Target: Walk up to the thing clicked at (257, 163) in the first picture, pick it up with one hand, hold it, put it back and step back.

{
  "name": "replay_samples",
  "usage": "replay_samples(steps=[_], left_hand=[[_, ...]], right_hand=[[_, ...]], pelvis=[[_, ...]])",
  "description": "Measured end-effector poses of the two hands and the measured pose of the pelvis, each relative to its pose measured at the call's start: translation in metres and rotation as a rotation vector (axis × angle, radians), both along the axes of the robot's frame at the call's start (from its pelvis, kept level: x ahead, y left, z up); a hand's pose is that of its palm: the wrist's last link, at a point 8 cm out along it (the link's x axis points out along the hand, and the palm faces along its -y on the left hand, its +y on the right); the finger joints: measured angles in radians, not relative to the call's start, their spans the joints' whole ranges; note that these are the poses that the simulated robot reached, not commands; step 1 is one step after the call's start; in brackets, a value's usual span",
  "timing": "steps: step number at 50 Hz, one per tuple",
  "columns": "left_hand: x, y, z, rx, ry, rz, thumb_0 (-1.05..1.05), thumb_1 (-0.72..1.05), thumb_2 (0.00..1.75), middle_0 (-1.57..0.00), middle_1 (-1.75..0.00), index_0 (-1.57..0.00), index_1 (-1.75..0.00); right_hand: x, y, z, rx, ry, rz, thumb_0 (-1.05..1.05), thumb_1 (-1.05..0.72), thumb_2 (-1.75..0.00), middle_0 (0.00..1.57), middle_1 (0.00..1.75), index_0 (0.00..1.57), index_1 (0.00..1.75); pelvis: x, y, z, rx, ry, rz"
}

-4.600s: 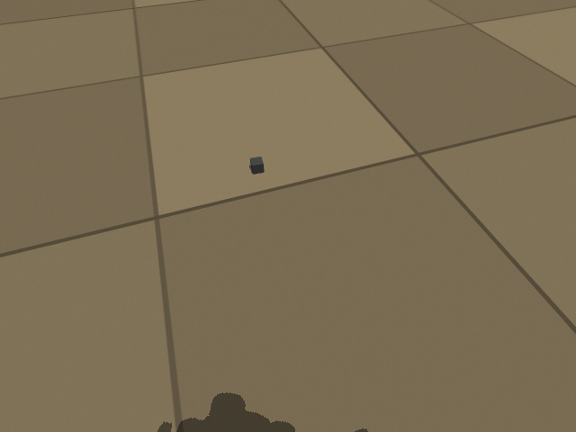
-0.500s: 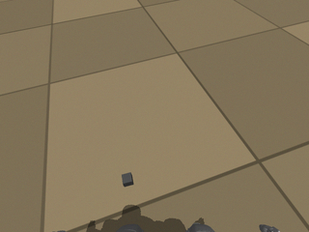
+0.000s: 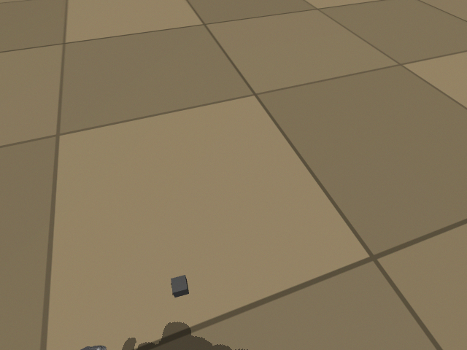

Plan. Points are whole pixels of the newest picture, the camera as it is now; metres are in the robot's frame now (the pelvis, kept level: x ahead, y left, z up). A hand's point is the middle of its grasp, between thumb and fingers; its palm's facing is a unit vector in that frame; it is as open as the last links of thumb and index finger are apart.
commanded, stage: walk up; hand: left
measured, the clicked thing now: (180, 286) +0.47 +0.25 -0.75
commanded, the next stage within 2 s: stand in 1.12 s
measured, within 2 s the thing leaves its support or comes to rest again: neither
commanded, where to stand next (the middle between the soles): +0.09 +0.01 m, yaw +1 degrees
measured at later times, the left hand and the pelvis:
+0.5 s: hand out of the picture +0.09 +0.25 -0.15, palm faces +0.00 -0.94 -0.33, open 7.3 cm; pelvis +0.02 +0.00 +0.00, yaw +0 degrees
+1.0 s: hand out of the picture +0.11 +0.25 -0.15, palm faces -0.01 -0.94 -0.34, open 7.3 cm; pelvis +0.02 +0.00 +0.00, yaw +0 degrees
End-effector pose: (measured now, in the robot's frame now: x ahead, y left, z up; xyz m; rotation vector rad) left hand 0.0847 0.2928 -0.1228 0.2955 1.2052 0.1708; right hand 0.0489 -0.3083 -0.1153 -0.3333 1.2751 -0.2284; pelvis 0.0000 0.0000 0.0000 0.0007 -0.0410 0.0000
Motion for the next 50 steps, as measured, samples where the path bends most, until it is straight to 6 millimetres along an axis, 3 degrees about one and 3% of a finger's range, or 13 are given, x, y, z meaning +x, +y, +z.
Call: replay_samples(steps=[11, 19, 40, 50], left_hand=[[-0.008, 0.006, 0.005, 0.018, 0.040, 0.043, 0.00, 0.91, 0.90, -0.21, -0.30, -0.21, -0.30], [-0.009, 0.006, 0.007, 0.025, 0.042, 0.052, 0.00, 0.91, 0.90, -0.21, -0.30, -0.21, -0.30], [0.009, 0.002, 0.006, 0.019, 0.030, 0.028, 0.00, 0.91, 0.90, -0.21, -0.30, -0.21, -0.30], [0.015, 0.001, 0.008, 0.023, 0.012, 0.021, 0.00, 0.91, 0.90, -0.21, -0.30, -0.21, -0.30]], right_hand=[[0.050, 0.016, -0.002, 0.039, -0.075, 0.032, 0.01, -0.90, -0.90, 0.20, 0.30, 0.21, 0.30], [0.068, 0.022, -0.002, 0.057, -0.097, 0.043, 0.01, -0.90, -0.90, 0.20, 0.30, 0.21, 0.30], [0.044, 0.013, -0.002, 0.039, -0.034, -0.001, 0.01, -0.90, -0.90, 0.20, 0.30, 0.21, 0.30], [0.043, 0.014, -0.004, 0.045, -0.038, -0.004, 0.01, -0.90, -0.90, 0.20, 0.30, 0.21, 0.30]], pelvis=[[0.011, 0.002, 0.003, -0.001, -0.001, 0.007], [0.016, 0.002, 0.004, 0.000, -0.001, 0.008], [0.022, 0.001, 0.005, 0.000, 0.002, 0.007], [0.023, 0.000, 0.004, 0.000, -0.001, 0.006]])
